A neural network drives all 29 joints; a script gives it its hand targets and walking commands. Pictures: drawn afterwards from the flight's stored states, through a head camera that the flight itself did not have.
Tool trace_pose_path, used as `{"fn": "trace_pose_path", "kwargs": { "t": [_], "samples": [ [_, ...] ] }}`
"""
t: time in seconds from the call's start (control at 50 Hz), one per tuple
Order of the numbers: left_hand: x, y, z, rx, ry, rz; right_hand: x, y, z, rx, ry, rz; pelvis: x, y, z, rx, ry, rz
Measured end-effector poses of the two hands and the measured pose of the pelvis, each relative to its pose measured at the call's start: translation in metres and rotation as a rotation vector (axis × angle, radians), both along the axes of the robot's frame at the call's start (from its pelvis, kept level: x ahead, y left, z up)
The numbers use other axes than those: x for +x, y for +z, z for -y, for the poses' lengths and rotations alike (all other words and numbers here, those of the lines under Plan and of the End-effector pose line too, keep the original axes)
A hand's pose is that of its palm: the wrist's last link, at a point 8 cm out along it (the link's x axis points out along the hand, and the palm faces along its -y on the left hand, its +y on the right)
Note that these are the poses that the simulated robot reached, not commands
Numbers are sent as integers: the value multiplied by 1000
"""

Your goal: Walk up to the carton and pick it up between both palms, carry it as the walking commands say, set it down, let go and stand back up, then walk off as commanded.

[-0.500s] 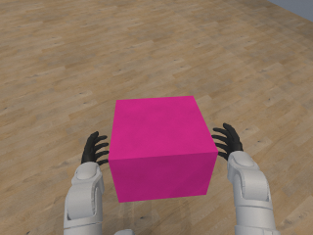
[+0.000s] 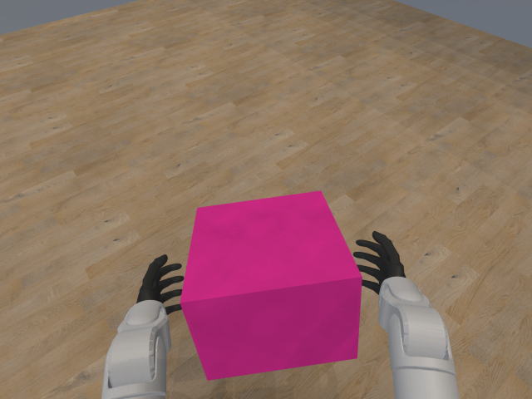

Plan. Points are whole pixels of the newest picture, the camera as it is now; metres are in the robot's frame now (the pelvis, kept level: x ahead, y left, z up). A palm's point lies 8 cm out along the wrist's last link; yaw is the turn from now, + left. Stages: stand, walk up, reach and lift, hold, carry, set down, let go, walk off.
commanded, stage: carry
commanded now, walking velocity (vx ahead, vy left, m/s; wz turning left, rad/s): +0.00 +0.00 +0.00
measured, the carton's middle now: (269, 276) +0.35 +0.00 -0.11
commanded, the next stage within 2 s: none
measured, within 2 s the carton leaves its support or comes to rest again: neither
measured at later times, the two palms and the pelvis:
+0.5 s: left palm (178, 152) +0.57 +0.17 +0.02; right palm (342, 148) +0.58 -0.17 +0.01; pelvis +0.32 +0.00 +0.01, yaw +0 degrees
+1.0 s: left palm (178, 59) +0.88 +0.20 +0.07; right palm (307, 52) +0.92 -0.14 +0.06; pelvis +0.62 +0.00 +0.02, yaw +3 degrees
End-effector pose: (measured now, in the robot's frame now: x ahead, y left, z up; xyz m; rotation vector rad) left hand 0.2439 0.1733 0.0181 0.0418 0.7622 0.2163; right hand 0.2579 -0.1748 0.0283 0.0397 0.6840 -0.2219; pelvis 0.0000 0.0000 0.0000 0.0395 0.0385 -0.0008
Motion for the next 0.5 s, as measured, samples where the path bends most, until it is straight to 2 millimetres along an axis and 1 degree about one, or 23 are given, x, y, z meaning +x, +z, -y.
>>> {"fn": "trace_pose_path", "kwargs": {
  "t": [0.04, 0.1, 0.14, 0.2, 0.26, 0.32, 0.38, 0.42, 0.46, 0.5],
  "samples": [
    [24, 6, 4, 23, -22, 0, 19, -5, 4, 14, -13, -2, 19, 2, 2, -6, 7, -2],
    [66, 19, 8, 52, -14, 9, 55, -11, 8, 56, -26, 3, 52, 6, 4, -44, 48, -13],
    [92, 30, 8, 53, 25, 39, 83, -3, 8, 61, 1, 7, 76, 11, 8, -19, 70, -34],
    [125, 42, 6, 13, 88, 105, 133, 21, 5, 26, 54, 53, 115, 15, 16, 25, 82, -62],
    [158, 35, 0, -6, 120, 123, 189, 29, -4, -39, 106, 72, 153, 14, 20, 37, 93, -80],
    [190, 19, -11, -6, 159, 106, 239, 20, -18, -44, 143, 60, 196, 6, 19, 25, 79, -68],
    [235, 2, -21, 33, 135, 70, 282, -7, -28, -29, 146, 23, 239, -6, 11, 2, 38, -33],
    [266, -3, -21, 39, 96, 34, 299, -20, -24, -13, 119, -15, 264, -7, 7, 3, 4, -14],
    [295, 2, -13, 20, 58, 14, 310, -21, -14, 4, 64, -39, 290, -2, 3, 5, -10, -6],
    [328, 6, -1, 9, 10, 0, 322, -22, -1, 2, 12, -56, 316, 6, 1, 1, -7, -14]
  ]
}}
